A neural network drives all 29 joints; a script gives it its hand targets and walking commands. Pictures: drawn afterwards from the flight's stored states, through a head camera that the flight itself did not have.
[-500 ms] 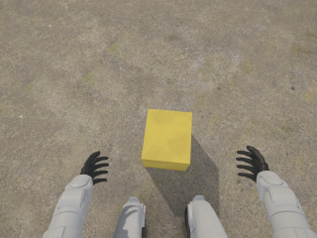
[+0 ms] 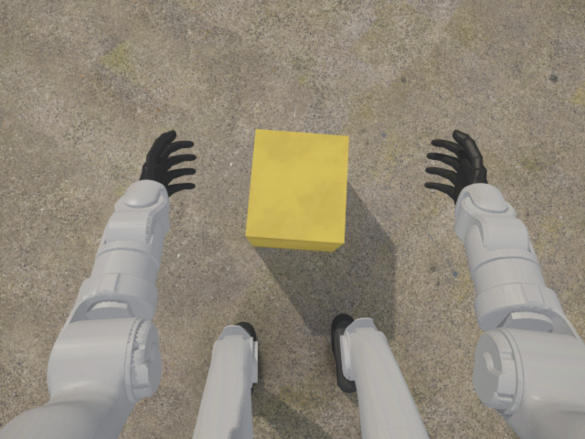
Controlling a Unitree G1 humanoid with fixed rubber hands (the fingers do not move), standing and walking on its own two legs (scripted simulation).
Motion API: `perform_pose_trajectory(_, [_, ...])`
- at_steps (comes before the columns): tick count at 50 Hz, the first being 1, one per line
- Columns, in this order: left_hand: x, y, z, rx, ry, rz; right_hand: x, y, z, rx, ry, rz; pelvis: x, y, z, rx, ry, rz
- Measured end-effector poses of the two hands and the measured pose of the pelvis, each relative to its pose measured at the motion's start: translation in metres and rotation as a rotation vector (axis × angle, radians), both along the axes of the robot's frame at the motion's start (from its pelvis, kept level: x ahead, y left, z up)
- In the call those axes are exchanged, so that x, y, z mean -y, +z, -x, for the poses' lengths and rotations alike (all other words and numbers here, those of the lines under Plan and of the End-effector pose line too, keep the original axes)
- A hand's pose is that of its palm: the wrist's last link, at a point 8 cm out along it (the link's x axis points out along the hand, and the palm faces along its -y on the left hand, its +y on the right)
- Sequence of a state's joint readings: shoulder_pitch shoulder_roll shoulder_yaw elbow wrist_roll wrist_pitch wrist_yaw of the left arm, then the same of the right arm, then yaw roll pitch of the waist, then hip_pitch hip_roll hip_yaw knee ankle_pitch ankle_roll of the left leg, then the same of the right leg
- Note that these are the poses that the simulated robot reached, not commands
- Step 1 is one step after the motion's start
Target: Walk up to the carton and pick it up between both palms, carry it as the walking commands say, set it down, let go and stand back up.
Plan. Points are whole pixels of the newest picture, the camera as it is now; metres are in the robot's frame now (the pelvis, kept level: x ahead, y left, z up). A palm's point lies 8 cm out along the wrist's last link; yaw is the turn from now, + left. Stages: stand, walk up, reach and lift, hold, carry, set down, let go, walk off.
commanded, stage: reach and lift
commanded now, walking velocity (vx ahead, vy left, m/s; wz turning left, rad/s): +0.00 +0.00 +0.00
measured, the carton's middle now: (297, 195) +0.54 -0.02 -0.55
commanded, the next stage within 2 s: none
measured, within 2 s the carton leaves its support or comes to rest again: neither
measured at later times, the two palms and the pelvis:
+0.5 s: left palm (184, 124) +0.56 +0.17 -0.16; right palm (443, 146) +0.51 -0.24 -0.16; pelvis -0.02 +0.00 -0.01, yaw +0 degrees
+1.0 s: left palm (200, 168) +0.53 +0.18 -0.29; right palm (412, 187) +0.48 -0.23 -0.29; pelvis -0.06 +0.01 -0.14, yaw -1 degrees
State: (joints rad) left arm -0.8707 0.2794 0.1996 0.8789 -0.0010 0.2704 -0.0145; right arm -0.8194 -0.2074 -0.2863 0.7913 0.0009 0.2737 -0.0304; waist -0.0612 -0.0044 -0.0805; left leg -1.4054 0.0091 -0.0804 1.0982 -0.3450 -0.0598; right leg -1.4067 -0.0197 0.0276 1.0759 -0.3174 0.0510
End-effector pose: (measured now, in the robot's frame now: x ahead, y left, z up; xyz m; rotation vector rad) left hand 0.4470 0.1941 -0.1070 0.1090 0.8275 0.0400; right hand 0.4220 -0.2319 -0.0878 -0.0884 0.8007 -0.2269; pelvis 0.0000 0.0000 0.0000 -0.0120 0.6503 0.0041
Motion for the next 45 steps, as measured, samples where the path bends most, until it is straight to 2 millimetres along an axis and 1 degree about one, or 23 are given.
perform_pose_trajectory(3, [0.0, -0.008, -0.015, 0.03, -0.002, -0.01, 0.002, -0.007, -0.012, 0.035, -0.031, -0.021, 0.0, -0.002, 0.001, -0.035, 0.006, 0.008])
perform_pose_trajectory(7, [0.001, -0.015, -0.04, 0.036, 0.001, -0.026, 0.004, -0.014, -0.035, 0.078, -0.047, -0.041, -0.002, -0.007, 0.001, -0.074, 0.007, 0.013])
perform_pose_trajectory(13, [0.008, -0.013, -0.085, 0.148, -0.014, 0.003, 0.002, -0.024, -0.069, 0.157, -0.045, -0.041, -0.004, -0.013, 0.005, -0.09, 0.004, 0.006])
perform_pose_trajectory(16, [0.011, -0.012, -0.105, 0.205, -0.018, -0.002, 0.002, -0.029, -0.084, 0.189, -0.035, -0.04, -0.004, -0.011, 0.012, -0.031, 0.005, 0.006])
perform_pose_trajectory(18, [0.012, -0.015, -0.114, 0.23, -0.019, -0.005, 0.002, -0.035, -0.092, 0.212, -0.032, -0.037, -0.005, -0.009, 0.017, 0.014, 0.008, 0.004])
perform_pose_trajectory(21, [0.014, -0.029, -0.123, 0.221, -0.03, -0.01, 0.006, -0.051, -0.099, 0.213, -0.041, -0.033, -0.005, -0.006, 0.023, 0.092, 0.011, 0.002])
perform_pose_trajectory(24, [0.021, -0.047, -0.12, 0.2, -0.044, -0.009, 0.01, -0.069, -0.094, 0.196, -0.034, -0.034, -0.005, -0.008, 0.021, 0.082, 0.004, -0.005])
perform_pose_trajectory(26, [0.023, -0.059, -0.112, 0.175, -0.052, -0.012, 0.011, -0.08, -0.085, 0.17, -0.035, -0.052, -0.003, -0.01, 0.018, 0.076, -0.008, -0.009])
perform_pose_trajectory(29, [0.025, -0.073, -0.101, 0.172, -0.039, -0.004, 0.01, -0.09, -0.071, 0.161, -0.054, -0.063, -0.001, -0.014, 0.016, 0.079, -0.01, -0.013])
perform_pose_trajectory(32, [0.026, -0.094, -0.089, 0.121, -0.035, 0.001, 0.01, -0.104, -0.063, 0.12, -0.049, -0.039, 0.001, -0.022, 0.018, 0.091, 0.003, -0.012])
perform_pose_trajectory(35, [0.022, -0.106, -0.084, 0.13, -0.012, -0.006, 0.009, -0.114, -0.063, 0.135, -0.058, -0.035, 0.001, -0.04, 0.022, 0.108, -0.009, -0.009])
perform_pose_trajectory(38, [0.018, -0.119, -0.088, 0.155, -0.008, -0.003, 0.007, -0.125, -0.068, 0.16, -0.058, -0.023, 0.0, -0.062, 0.031, 0.118, -0.004, -0.001])
perform_pose_trajectory(41, [0.019, -0.123, -0.094, 0.202, -0.015, 0.0, 0.005, -0.131, -0.075, 0.212, -0.06, -0.021, -0.001, -0.084, 0.04, 0.122, -0.005, 0.005])
perform_pose_trajectory(43, [0.018, -0.132, -0.095, 0.185, -0.029, -0.02, 0.004, -0.144, -0.075, 0.19, -0.051, -0.015, -0.003, -0.1, 0.046, 0.121, -0.003, 0.01])
perform_pose_trajectory(45, [0.017, -0.145, -0.092, 0.16, -0.045, -0.039, 0.004, -0.161, -0.071, 0.161, -0.065, -0.03, -0.005, -0.114, 0.05, 0.121, -0.004, 0.013])
